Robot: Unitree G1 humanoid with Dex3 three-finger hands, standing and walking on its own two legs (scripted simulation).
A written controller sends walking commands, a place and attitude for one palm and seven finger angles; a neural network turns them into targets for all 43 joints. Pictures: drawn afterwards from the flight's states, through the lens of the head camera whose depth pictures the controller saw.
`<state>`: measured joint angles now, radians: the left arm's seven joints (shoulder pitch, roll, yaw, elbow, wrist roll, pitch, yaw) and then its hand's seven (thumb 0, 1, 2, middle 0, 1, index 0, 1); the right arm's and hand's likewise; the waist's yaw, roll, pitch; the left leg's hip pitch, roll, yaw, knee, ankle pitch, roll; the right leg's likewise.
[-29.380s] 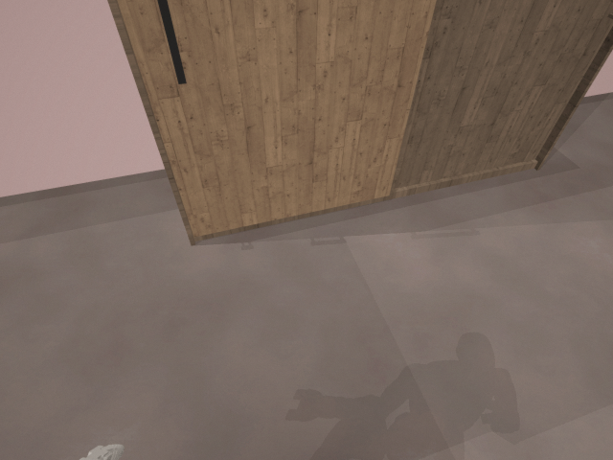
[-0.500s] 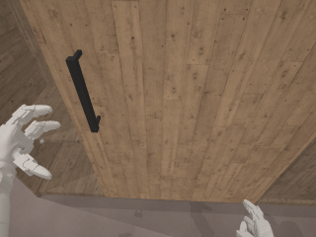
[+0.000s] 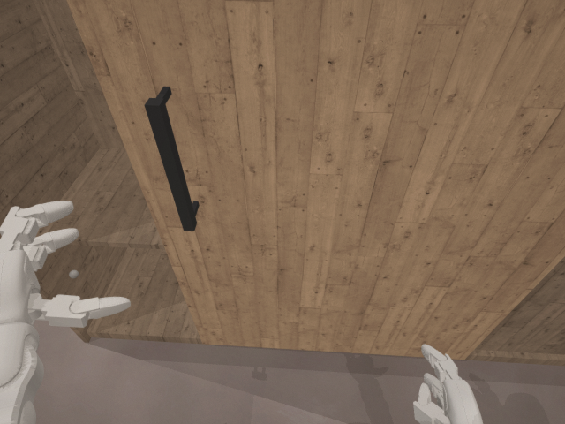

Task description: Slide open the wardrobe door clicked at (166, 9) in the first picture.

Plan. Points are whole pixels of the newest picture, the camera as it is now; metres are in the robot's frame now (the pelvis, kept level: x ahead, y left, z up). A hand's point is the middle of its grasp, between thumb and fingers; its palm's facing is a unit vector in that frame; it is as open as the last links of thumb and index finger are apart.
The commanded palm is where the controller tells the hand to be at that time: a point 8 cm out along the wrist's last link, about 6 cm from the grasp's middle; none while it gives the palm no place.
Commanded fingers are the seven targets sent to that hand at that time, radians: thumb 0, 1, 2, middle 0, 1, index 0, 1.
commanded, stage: draw the hand back to the body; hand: left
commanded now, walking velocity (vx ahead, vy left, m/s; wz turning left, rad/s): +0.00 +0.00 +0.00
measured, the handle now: (178, 166) +0.48 +0.26 +0.11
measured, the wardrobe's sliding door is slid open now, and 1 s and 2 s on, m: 0.43 0.43 0.43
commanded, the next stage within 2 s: step back with the hand held close in 0.86 s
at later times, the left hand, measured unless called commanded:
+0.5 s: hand (103, 262) +0.23 +0.24 +0.16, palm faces +0.41 -0.83 -0.38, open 8.6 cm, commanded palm +0.18 +0.28 +0.18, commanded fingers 0.00 0.90 0.90 -0.20 -0.30 -0.20 -0.30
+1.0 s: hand (129, 259) +0.24 +0.22 +0.16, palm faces +0.41 -0.82 -0.40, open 7.4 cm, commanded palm +0.20 +0.26 +0.18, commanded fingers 0.00 0.90 0.90 -0.20 -0.30 -0.20 -0.30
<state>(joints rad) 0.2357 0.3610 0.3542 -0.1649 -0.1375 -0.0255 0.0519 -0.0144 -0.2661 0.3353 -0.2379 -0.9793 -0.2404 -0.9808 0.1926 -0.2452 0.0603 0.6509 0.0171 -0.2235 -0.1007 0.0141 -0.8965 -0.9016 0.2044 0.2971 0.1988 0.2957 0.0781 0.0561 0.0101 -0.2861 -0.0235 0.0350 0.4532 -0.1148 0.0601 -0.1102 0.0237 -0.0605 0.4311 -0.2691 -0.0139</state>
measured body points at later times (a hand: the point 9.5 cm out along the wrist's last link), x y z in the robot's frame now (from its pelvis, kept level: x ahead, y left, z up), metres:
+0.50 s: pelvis +0.04 -0.01 +0.01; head +0.01 -0.03 +0.46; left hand +0.20 +0.28 +0.18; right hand +0.22 -0.24 -0.07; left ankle +0.08 +0.07 -0.74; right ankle -0.02 -0.11 -0.74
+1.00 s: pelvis +0.05 -0.04 +0.01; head +0.03 -0.06 +0.45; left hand +0.21 +0.26 +0.18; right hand +0.25 -0.26 -0.08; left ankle +0.08 +0.07 -0.74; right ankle -0.02 -0.11 -0.74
